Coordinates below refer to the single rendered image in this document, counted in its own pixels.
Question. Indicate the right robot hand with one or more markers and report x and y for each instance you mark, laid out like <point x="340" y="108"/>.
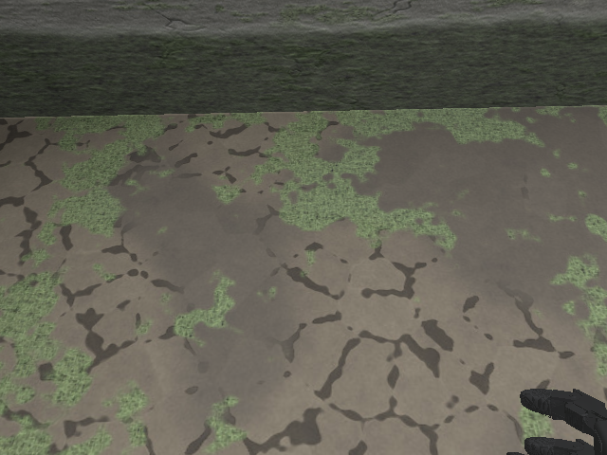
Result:
<point x="579" y="410"/>

